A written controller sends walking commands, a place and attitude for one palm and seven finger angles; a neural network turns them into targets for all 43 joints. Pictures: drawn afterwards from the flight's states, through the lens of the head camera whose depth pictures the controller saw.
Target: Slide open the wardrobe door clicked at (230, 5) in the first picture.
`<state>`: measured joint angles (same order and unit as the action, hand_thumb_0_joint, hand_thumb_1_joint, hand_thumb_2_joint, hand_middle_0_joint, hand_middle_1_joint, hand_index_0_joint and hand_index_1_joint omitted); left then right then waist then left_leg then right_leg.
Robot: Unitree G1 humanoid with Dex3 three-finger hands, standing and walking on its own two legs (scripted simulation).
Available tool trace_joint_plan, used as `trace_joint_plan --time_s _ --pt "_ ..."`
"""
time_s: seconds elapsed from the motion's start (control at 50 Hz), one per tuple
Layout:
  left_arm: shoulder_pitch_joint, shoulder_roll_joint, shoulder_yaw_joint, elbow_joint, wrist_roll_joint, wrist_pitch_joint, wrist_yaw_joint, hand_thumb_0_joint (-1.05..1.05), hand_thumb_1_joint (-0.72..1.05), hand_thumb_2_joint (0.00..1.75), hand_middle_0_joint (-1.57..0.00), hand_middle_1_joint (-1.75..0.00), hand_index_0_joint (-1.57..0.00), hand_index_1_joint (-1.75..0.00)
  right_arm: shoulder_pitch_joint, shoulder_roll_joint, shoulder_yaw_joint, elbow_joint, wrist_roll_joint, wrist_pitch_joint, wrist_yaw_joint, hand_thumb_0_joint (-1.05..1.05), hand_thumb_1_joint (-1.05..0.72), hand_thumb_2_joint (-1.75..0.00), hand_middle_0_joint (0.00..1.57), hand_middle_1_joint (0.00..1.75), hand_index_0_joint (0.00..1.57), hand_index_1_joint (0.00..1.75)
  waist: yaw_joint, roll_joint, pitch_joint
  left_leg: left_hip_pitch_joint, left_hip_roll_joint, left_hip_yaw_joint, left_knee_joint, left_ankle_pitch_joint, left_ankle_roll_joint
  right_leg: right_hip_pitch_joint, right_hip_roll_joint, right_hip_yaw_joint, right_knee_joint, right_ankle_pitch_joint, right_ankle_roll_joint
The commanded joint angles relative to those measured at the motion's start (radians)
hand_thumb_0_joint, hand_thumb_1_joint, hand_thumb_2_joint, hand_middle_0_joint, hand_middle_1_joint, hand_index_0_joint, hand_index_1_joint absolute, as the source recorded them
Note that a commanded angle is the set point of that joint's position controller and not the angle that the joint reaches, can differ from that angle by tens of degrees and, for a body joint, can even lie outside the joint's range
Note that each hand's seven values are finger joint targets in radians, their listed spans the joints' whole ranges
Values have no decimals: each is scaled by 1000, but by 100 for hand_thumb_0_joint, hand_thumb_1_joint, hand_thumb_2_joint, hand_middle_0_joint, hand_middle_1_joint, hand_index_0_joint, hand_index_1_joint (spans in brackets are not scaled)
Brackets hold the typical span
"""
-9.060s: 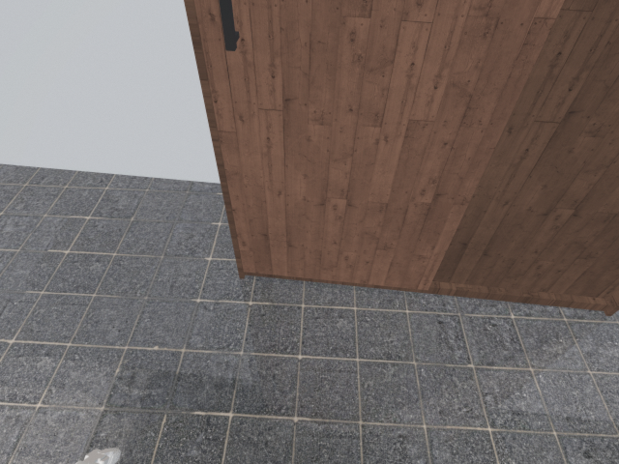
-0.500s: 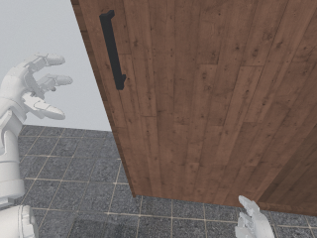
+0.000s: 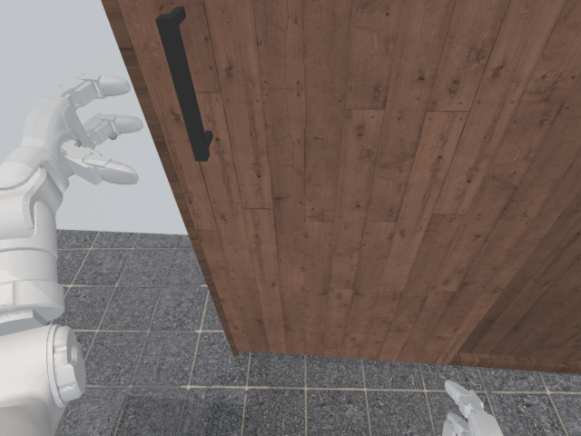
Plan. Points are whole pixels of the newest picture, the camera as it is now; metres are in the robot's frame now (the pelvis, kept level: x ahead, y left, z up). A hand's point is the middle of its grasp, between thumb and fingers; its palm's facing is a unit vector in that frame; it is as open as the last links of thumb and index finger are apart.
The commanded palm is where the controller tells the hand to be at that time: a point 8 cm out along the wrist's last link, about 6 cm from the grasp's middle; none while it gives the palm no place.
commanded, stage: move the hooked fingers beside the handle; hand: left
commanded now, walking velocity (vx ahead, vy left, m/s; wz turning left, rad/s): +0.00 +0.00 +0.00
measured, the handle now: (191, 90) +0.51 +0.17 +0.25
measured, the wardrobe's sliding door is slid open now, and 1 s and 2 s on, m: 0.00 0.00 0.00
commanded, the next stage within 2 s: feel for the door with the fingertips in 1.20 s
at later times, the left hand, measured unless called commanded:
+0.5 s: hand (129, 116) +0.44 +0.23 +0.24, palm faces +0.01 -1.00 -0.04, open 14.0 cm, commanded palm +0.41 +0.29 +0.24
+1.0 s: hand (132, 121) +0.44 +0.23 +0.24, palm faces +0.00 -1.00 -0.03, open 14.0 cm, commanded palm +0.41 +0.29 +0.24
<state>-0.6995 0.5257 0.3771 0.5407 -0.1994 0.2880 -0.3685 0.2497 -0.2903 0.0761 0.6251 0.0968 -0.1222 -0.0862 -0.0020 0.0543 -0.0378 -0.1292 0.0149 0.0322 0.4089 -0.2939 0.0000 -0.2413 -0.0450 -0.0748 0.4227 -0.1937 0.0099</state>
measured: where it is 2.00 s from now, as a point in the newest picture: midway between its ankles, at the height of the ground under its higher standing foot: outside the picture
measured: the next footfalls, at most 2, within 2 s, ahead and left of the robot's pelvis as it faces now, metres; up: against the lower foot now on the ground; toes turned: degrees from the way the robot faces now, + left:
none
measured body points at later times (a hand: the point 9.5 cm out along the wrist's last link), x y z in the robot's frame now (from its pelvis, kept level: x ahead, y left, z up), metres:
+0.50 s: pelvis +0.00 +0.00 +0.00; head +0.01 -0.01 +0.45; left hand +0.44 +0.29 +0.25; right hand +0.11 -0.26 -0.10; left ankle -0.05 +0.12 -0.74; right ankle +0.02 -0.13 -0.74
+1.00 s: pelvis +0.01 +0.01 +0.00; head +0.02 -0.01 +0.45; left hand +0.44 +0.29 +0.24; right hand +0.13 -0.25 -0.10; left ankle -0.05 +0.12 -0.74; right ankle +0.02 -0.13 -0.74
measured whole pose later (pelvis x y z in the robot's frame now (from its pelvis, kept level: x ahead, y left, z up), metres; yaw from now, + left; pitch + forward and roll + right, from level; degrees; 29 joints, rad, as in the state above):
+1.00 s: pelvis +0.01 +0.01 +0.00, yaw -1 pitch +3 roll -1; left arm -0.82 0.53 0.37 0.74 -0.16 0.20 -0.35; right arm 0.30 -0.29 0.05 0.64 0.09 -0.09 -0.07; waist -0.03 0.05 -0.06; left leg -0.16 0.02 0.05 0.40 -0.30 0.01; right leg -0.27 -0.04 -0.06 0.39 -0.18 0.02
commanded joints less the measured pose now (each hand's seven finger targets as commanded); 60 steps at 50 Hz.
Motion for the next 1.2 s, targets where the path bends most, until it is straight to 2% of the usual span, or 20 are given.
trace_joint_plan --time_s 0.0,0.06,0.08,0.18,0.24,0.34,0.38,0.44,0.46,0.54,0.68,0.72,0.74,0.8,0.82,0.9,0.94,1.0,1.06,1.18 --pt "-501 306 67 -134 -13 -79 5 0 -50 30 -30 -120 -30 -120 -74 -127 -52 -137 -4 -47 -16 0 -90 -90 20 30 20 30 -2 3 -257 5 -9 -36 -34 320 21 143 15 22 -17 275 -43" --pt "-534 309 61 -164 -9 -101 2 0 -50 30 -30 -120 -30 -120 -64 -126 -57 -141 -7 -48 -14 0 -90 -90 20 30 20 30 -1 29 -313 39 -10 -33 -27 376 23 171 16 24 -11 324 -46" --pt "-529 318 73 -136 -10 -105 2 0 -50 30 -30 -120 -30 -120 -53 -130 -58 -135 -8 -46 -15 0 -90 -90 20 30 20 30 -3 -7 -304 28 -8 -37 -27 388 22 176 18 20 -9 335 -46" --pt "-571 279 32 -73 -8 -117 -1 0 -50 30 -30 -120 -30 -120 -31 -136 -63 -116 -8 -43 -14 0 -90 -90 20 30 20 30 -18 0 -285 24 -7 -34 -30 371 21 144 21 20 -16 319 -45" --pt "-619 291 23 -10 3 -122 9 0 -50 30 -30 -120 -30 -120 -18 -140 -64 -104 -6 -33 -18 0 -90 -90 20 30 20 30 -31 0 -255 2 -7 -31 -34 327 25 122 21 24 -26 283 -44" --pt "-665 360 68 33 16 -171 14 0 -50 30 -30 -120 -30 -120 20 -147 -69 -97 -13 -28 -18 0 -90 -90 20 30 20 30 -30 -31 -323 6 -6 -30 -24 376 29 172 20 32 -14 351 -44" --pt "-705 329 33 47 23 -187 8 0 -50 30 -30 -120 -30 -120 29 -144 -68 -94 -13 -27 -19 0 -90 -90 20 30 20 30 -40 15 -319 11 -6 -29 -24 385 25 158 20 31 -11 355 -46" --pt "-664 346 55 55 22 -199 5 0 -50 30 -30 -120 -30 -120 37 -146 -71 -99 -13 -24 -14 0 -90 -90 20 30 20 30 -25 17 -331 22 -4 -31 -24 408 23 167 22 30 -10 361 -48" --pt "-656 310 32 80 17 -195 0 0 -50 30 -30 -120 -30 -120 35 -145 -70 -98 -14 -24 -13 0 -90 -90 20 30 20 30 -31 3 -321 14 -4 -30 -25 396 24 157 23 29 -11 357 -47" --pt "-594 360 79 122 16 -184 -2 0 -50 30 -30 -120 -30 -120 45 -156 -74 -99 -12 -13 -8 0 -90 -90 20 30 20 30 -20 -38 -281 -29 -3 -24 -33 365 27 158 23 27 -15 345 -44" --pt "-689 353 58 -23 13 -219 -9 0 -50 30 -30 -120 -30 -120 53 -151 -80 -111 -15 -15 -10 0 -90 -90 20 30 20 30 -37 30 -360 42 0 -32 -21 421 23 162 28 28 -11 363 -46" --pt "-681 311 28 -64 2 -220 -13 0 -50 30 -30 -120 -30 -120 46 -146 -80 -111 -16 -20 -9 0 -90 -90 20 30 20 30 -37 65 -367 76 5 -33 -13 485 18 158 29 26 -10 381 -50" --pt "-663 322 52 -57 -1 -212 -11 0 -50 30 -30 -120 -30 -120 43 -145 -79 -108 -16 -25 -6 0 -90 -90 20 30 20 30 -28 73 -359 76 4 -35 -12 481 16 150 32 25 -13 376 -49" --pt "-617 257 18 20 -5 -172 -2 0 -50 30 -30 -120 -30 -120 40 -144 -77 -94 -14 -27 -5 0 -90 -90 20 30 20 30 -30 34 -288 28 5 -36 -24 430 12 120 34 15 -16 337 -49" --pt "-588 280 33 33 -1 -163 4 0 -50 30 -30 -120 -30 -120 44 -150 -79 -93 -15 -22 -3 0 -90 -90 20 30 20 30 -21 -3 -291 17 4 -33 -26 432 14 142 32 13 -17 345 -51" --pt "-596 292 45 11 11 -152 24 0 -50 30 -30 -120 -30 -120 31 -144 -78 -103 -15 -15 -1 0 -90 -90 20 30 20 30 -21 -20 -310 7 3 -31 -25 421 18 151 30 18 -8 358 -47" --pt "-599 335 78 -56 12 -168 28 0 -50 30 -30 -120 -30 -120 18 -140 -77 -119 -17 -11 3 0 -90 -90 20 30 20 30 -6 11 -351 31 0 -28 -18 471 19 185 28 25 -3 403 -49" --pt "-586 318 73 -51 7 -166 24 0 -50 30 -30 -120 -30 -120 3 -135 -72 -124 -14 -5 1 0 -90 -90 20 30 20 30 -8 -13 -327 20 2 -23 -20 456 22 184 28 25 -2 405 -47" --pt "-612 259 16 -86 7 -160 19 0 -50 30 -30 -120 -30 -120 -8 -129 -69 -128 -12 -6 1 0 -90 -90 20 30 20 30 -19 26 -321 46 4 -27 -19 482 18 162 28 24 -5 400 -47" --pt "-592 252 18 -47 -1 -132 22 0 -50 30 -30 -120 -30 -120 -22 -128 -65 -122 -8 -2 -5 0 -90 -90 20 30 20 30 -20 -10 -290 21 -2 -25 -25 410 21 154 29 21 -14 365 -48"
